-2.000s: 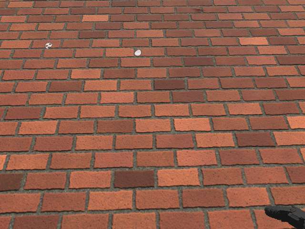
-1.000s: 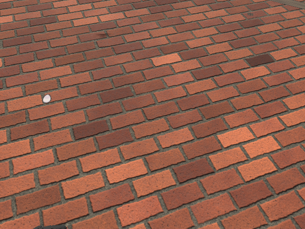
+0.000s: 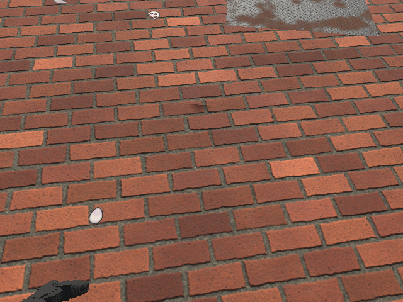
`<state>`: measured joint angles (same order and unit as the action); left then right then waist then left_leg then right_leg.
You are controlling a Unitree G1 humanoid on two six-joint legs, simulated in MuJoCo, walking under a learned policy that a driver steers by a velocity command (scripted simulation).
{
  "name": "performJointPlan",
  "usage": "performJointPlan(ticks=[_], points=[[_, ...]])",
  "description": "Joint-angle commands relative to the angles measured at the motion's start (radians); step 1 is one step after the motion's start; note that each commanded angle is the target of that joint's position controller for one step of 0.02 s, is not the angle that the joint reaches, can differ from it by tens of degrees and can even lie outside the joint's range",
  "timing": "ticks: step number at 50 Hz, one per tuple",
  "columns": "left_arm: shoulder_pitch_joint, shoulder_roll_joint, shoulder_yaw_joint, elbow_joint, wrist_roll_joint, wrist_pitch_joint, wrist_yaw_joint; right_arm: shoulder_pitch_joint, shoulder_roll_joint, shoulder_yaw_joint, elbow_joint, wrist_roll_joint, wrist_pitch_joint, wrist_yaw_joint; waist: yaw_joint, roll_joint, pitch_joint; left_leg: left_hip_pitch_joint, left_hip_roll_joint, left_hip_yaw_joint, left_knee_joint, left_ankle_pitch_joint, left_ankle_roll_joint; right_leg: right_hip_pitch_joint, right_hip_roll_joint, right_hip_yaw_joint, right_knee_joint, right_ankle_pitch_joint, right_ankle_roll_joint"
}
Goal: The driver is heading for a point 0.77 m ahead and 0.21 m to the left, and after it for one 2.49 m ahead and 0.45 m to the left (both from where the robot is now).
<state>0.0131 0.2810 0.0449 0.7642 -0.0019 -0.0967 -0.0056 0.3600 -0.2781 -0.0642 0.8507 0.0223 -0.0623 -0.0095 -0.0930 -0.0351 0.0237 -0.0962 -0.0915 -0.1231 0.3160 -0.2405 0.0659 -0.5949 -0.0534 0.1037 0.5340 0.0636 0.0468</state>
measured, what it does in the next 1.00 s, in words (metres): walks ahead, turning left: right foot, then left foot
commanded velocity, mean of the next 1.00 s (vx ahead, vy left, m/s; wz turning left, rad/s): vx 0.31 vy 0.00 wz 0.57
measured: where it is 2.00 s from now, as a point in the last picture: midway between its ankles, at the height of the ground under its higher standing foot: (97, 239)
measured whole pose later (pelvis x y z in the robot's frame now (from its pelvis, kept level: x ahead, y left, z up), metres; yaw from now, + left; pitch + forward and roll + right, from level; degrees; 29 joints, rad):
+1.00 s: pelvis +0.40 +0.03 -0.01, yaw +35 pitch +3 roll -1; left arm 0.14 0.30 0.05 0.76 -0.01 -0.04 0.00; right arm 0.22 -0.31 -0.07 0.60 0.01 0.02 -0.02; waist -0.02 0.00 -0.01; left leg -0.38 -0.12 -0.17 0.51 -0.18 0.06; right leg -0.40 0.01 0.07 0.62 -0.29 0.03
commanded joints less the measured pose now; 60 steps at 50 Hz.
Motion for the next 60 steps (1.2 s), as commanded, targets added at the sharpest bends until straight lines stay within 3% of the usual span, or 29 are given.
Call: performJointPlan(ticks=[1,4,5,6,7,8,10,11,14,20,25,28,29,30,31,32,33,35,37,39,42,47,50,51,52,53,54,56,60], points=[[-0.089,0.099,0.023,-0.083,-0.008,-0.026,-0.011,0.018,-0.169,-0.042,-0.049,0.004,0.002,-0.012,0.023,0.118,0.006,-0.058,0.25,-0.224,-0.037,0.081,0.13,0.119,0.035,-0.011,-0.067,-0.019,-0.007],[0.045,0.142,0.043,-0.049,-0.009,-0.041,-0.009,-0.001,-0.15,-0.04,-0.066,-0.004,0.014,-0.015,0.102,0.151,-0.046,-0.048,0.223,-0.26,0.103,0.159,0.095,0.314,0.04,-0.038,-0.128,-0.123,-0.057],[0.171,0.182,0.059,-0.028,0.006,-0.046,-0.003,-0.01,-0.102,-0.022,-0.083,-0.01,0.012,-0.01,0.162,0.116,-0.153,-0.118,0.165,-0.211,0.289,0.155,0.063,0.53,-0.042,0.024,-0.106,-0.146,-0.107],[0.308,0.263,0.08,-0.013,0.018,-0.041,0.005,0.06,-0.04,-0.004,-0.108,-0.008,0.004,-0.007,0.177,-0.08,-0.308,-0.39,0.04,-0.075,0.617,-0.075,-0.007,0.887,-0.258,0.307,-0.105,-0.238,-0.212],[0.356,0.259,0.083,0.018,0.002,-0.022,-0.003,0.121,-0.05,0.003,-0.133,0.012,-0.005,-0.008,0.152,-0.317,-0.355,-0.631,0.029,-0.022,0.845,-0.374,-0.03,0.99,-0.389,0.651,-0.209,-0.47,-0.298],[0.304,0.166,0.059,-0.004,-0.005,-0.018,-0.004,0.069,-0.15,-0.021,-0.12,0.022,-0.003,-0.009,0.169,-0.169,-0.222,-0.704,0.095,-0.054,0.941,-0.305,-0.036,0.879,-0.352,0.58,-0.243,-0.585,-0.266],[0.205,0.104,0.038,-0.013,0.004,-0.009,-0.003,-0.043,-0.156,-0.031,-0.142,0.007,0.008,-0.009,0.148,-0.049,-0.061,-0.674,0.159,-0.009,0.918,-0.154,-0.046,0.648,-0.266,0.316,-0.283,-0.397,-0.216],[0.176,0.083,0.032,-0.008,0.01,-0.009,-0.002,-0.058,-0.141,-0.034,-0.151,0.001,0.013,-0.005,0.127,-0.064,-0.029,-0.644,0.187,-0.01,0.878,-0.11,-0.048,0.578,-0.238,0.237,-0.306,-0.313,-0.21],[0.165,0.094,0.038,0.014,0.01,-0.018,0.0,-0.068,-0.082,-0.026,-0.177,0.008,0.031,0.007,0.106,-0.074,-0.004,-0.602,0.22,0.021,0.821,-0.044,-0.059,0.493,-0.205,0.079,-0.371,-0.167,-0.22],[0.145,0.154,0.054,0.031,0.006,-0.001,0.018,-0.188,-0.048,-0.01,-0.247,-0.008,0.026,0.031,0.117,-0.033,0.018,-0.524,0.188,0.109,0.473,0.225,-0.077,0.471,-0.159,-0.194,-0.344,0.265,-0.206],[0.185,0.204,0.068,0.046,-0.027,0.031,0.031,-0.245,-0.083,-0.027,-0.303,-0.012,0.038,0.067,0.117,-0.053,-0.021,-0.426,0.134,0.162,0.304,0.205,-0.027,0.585,-0.196,-0.246,-0.214,0.39,-0.166],[0.166,0.199,0.07,0.031,-0.04,0.049,0.038,-0.023,-0.18,-0.079,-0.256,-0.019,0.042,0.058,-0.008,-0.016,-0.136,-0.127,0.042,0.196,0.173,0.239,0.05,0.546,-0.146,-0.286,0.154,0.45,-0.105],[0.23,0.149,0.05,0.02,0.002,0.047,0.03,0.04,-0.26,-0.1,-0.254,-0.018,0.049,0.031,-0.016,0.149,-0.211,0.121,0.182,0.003,0.173,0.62,0.115,0.326,-0.078,-0.298,0.448,0.04,-0.04],[0.355,0.055,0.015,-0.009,0.045,0.037,0.012,-0.042,-0.346,-0.095,-0.304,-0.04,0.047,0.02,0.115,0.349,-0.346,0.392,0.458,-0.452,0.216,0.938,0.344,-0.02,0.098,-0.195,0.811,-0.809,0.023],[0.299,0.158,0.03,0.003,0.015,0.032,0.0,-0.031,-0.27,-0.08,-0.336,-0.035,0.045,0.032,0.021,0.191,-0.494,0.379,0.468,-0.516,0.126,0.713,0.369,-0.041,0.079,-0.006,0.888,-0.761,0.009],[0.204,0.181,0.038,-0.026,-0.017,0.037,0.0,-0.09,-0.228,-0.066,-0.337,-0.028,0.04,0.037,0.026,0.129,-0.361,0.271,0.414,-0.401,0.092,0.576,0.314,-0.09,0.045,-0.009,0.858,-0.658,-0.007],[0.178,0.164,0.035,-0.028,-0.009,0.046,0.011,-0.133,-0.199,-0.059,-0.327,-0.011,0.042,0.033,0.057,0.06,-0.245,0.134,0.355,-0.319,0.069,0.462,0.253,-0.097,0.01,-0.019,0.78,-0.583,-0.006],[0.183,0.17,0.04,-0.023,0.006,0.072,0.028,-0.196,-0.179,-0.05,-0.338,-0.019,0.053,0.021,0.111,0.082,-0.152,-0.102,0.293,-0.245,0.018,0.371,0.209,0.007,-0.015,-0.017,0.663,-0.507,-0.001],[0.213,0.147,0.037,-0.017,0.012,0.082,0.033,-0.219,-0.191,-0.055,-0.346,-0.037,0.054,0.014,0.132,0.114,-0.157,-0.19,0.261,-0.211,0.006,0.411,0.208,0.079,0.011,-0.036,0.589,-0.47,0.013],[0.2,0.128,0.031,-0.021,0.016,0.086,0.04,-0.207,-0.199,-0.059,-0.339,-0.032,0.056,0.001,0.126,0.117,-0.173,-0.198,0.248,-0.205,0.014,0.411,0.207,0.088,0.026,-0.031,0.5,-0.446,0.03],[0.143,0.116,0.025,-0.044,0.01,0.087,0.033,-0.21,-0.193,-0.058,-0.341,-0.014,0.067,-0.017,0.105,0.147,-0.178,-0.22,0.21,-0.255,-0.036,-0.088,0.184,0.095,0.032,-0.021,0.361,-0.353,0.033],[0.09,0.127,0.031,-0.074,-0.004,0.049,0.013,-0.168,-0.199,-0.058,-0.328,-0.012,0.068,-0.013,0.073,0.193,-0.132,-0.225,0.212,-0.351,-0.038,-0.294,0.163,0.174,0.066,-0.028,0.157,-0.38,0.003],[0.181,0.107,0.033,-0.047,-0.008,0.024,0.001,-0.164,-0.16,-0.04,-0.316,-0.011,0.072,-0.01,0.123,0.184,-0.113,-0.296,0.182,-0.336,0.02,-0.372,0.122,0.368,0.062,-0.073,-0.03,-0.308,-0.043],[0.236,0.114,0.037,-0.029,0.0,0.019,0.002,-0.154,-0.121,-0.027,-0.309,-0.013,0.071,-0.01,0.147,0.149,-0.103,-0.363,0.139,-0.296,0.088,-0.396,0.082,0.464,0.018,-0.047,-0.101,-0.327,-0.071],[0.332,0.16,0.044,-0.013,0.021,0.015,0.006,-0.152,-0.045,-0.004,-0.31,-0.016,0.067,-0.01,0.168,-0.002,-0.117,-0.477,0.045,-0.162,0.369,-0.391,0.013,0.572,-0.169,0.165,-0.206,-0.49,-0.131],[0.364,0.263,0.069,0.0,0.045,0.018,-0.002,-0.168,-0.055,-0.007,-0.357,-0.002,0.049,-0.009,0.148,-0.191,-0.026,-0.723,-0.055,-0.03,0.554,-0.35,-0.013,0.586,-0.315,0.515,-0.34,-0.767,-0.253],[0.314,0.244,0.072,-0.011,0.036,0.011,-0.002,-0.195,-0.126,-0.023,-0.356,0.002,0.031,-0.008,0.14,-0.177,0.058,-0.796,0.023,-0.076,0.675,-0.267,-0.019,0.525,-0.349,0.59,-0.372,-0.864,-0.303],[0.268,0.157,0.048,-0.027,0.004,0.009,0.01,-0.171,-0.153,-0.036,-0.311,-0.009,0.024,0.001,0.118,-0.109,0.059,-0.8,0.056,-0.063,0.714,-0.117,-0.039,0.553,-0.256,0.404,-0.352,-0.716,-0.241],[0.319,0.137,0.036,-0.005,0.002,0.009,0.017,-0.227,-0.086,-0.019,-0.31,-0.017,0.005,0.017,0.142,-0.1,0.039,-0.724,0.111,0.056,0.665,0.082,-0.076,0.534,-0.177,0.184,-0.387,-0.417,-0.216]])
